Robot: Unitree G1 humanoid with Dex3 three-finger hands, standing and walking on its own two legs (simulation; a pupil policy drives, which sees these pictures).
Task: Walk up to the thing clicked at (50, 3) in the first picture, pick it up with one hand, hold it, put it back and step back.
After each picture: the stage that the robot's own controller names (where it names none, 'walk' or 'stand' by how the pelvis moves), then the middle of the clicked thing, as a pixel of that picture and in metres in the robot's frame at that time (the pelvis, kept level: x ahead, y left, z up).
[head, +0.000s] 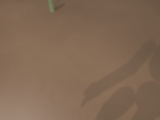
stand; (51, 3) +2.06 +0.48 -0.65
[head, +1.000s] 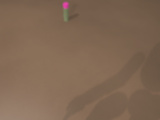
walk; (66, 12) +1.94 +0.24 -0.63
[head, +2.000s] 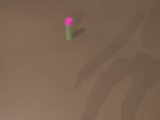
walk; (69, 29) +1.32 +0.16 -0.64
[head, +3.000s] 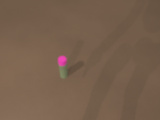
walk; (63, 67) +0.85 +0.20 -0.64
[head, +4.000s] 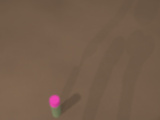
walk; (55, 107) +0.51 +0.19 -0.64
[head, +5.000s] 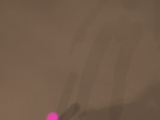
stand; out of the picture +0.35 +0.18 -0.64
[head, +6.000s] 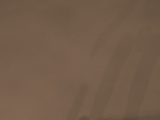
stand; out of the picture +0.34 +0.19 -0.65
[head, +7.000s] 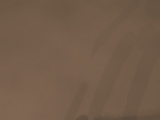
stand; out of the picture +0.33 +0.18 -0.65
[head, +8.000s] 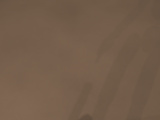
stand; out of the picture +0.35 +0.17 -0.65
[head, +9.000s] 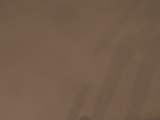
stand; out of the picture +0.34 +0.20 -0.66
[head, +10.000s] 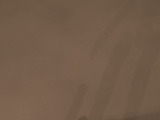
stand; out of the picture +0.33 +0.20 -0.66
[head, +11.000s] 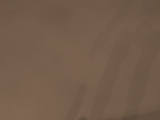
go down; out of the picture +0.32 +0.21 -0.66
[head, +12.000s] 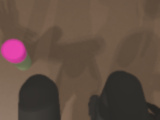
go down; (19, 57) +0.40 +0.23 -0.26
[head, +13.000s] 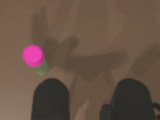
close in; (38, 62) +0.41 +0.21 -0.27
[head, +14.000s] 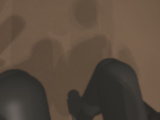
close in; out of the picture +0.40 +0.26 -0.16
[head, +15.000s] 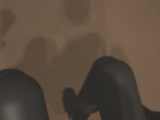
close; out of the picture +0.41 +0.27 -0.16
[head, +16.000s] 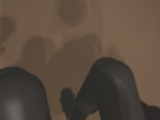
lift; out of the picture +0.38 +0.27 -0.16
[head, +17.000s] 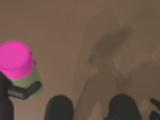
lift; (25, 75) +0.33 +0.20 +0.01
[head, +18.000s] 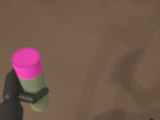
hold; (34, 84) +0.32 +0.18 +0.02
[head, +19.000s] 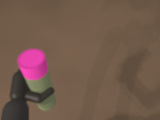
hold; (40, 84) +0.32 +0.16 +0.03
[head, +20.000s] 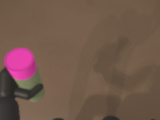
crouch; (29, 79) +0.34 +0.19 -0.03
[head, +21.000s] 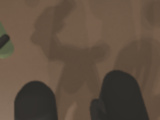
lower; out of the picture +0.48 +0.24 -0.05
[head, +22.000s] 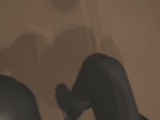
lower; out of the picture +0.45 +0.27 -0.16
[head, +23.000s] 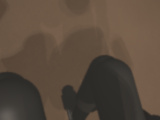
lower; out of the picture +0.42 +0.28 -0.16
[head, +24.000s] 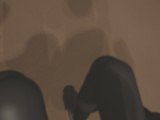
lower; out of the picture +0.41 +0.28 -0.16
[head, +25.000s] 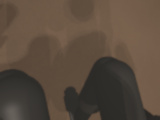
lower; out of the picture +0.41 +0.27 -0.15
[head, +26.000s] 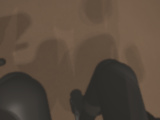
open; out of the picture +0.41 +0.25 -0.17
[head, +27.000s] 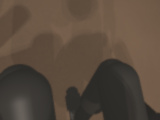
stand; out of the picture +0.39 +0.25 -0.17
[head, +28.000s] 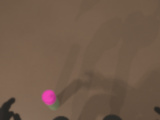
stand; (51, 101) +0.36 +0.19 -0.50
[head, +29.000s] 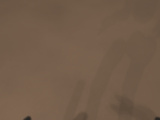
stand; out of the picture +0.36 +0.18 -0.60
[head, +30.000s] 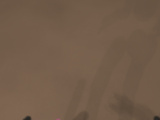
stand; out of the picture +0.35 +0.18 -0.60
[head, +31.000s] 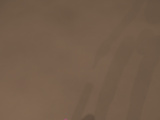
stand; out of the picture +0.38 +0.16 -0.65
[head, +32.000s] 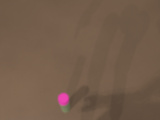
walk; (64, 103) +0.43 +0.13 -0.64
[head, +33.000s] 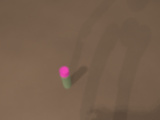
walk; (65, 78) +0.67 +0.19 -0.63
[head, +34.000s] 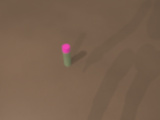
stand; (66, 55) +1.00 +0.20 -0.63
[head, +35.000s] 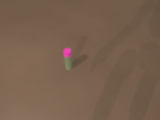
stand; (68, 59) +0.99 +0.18 -0.65
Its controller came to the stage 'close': yes
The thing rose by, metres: 0.69
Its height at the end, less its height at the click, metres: +0.00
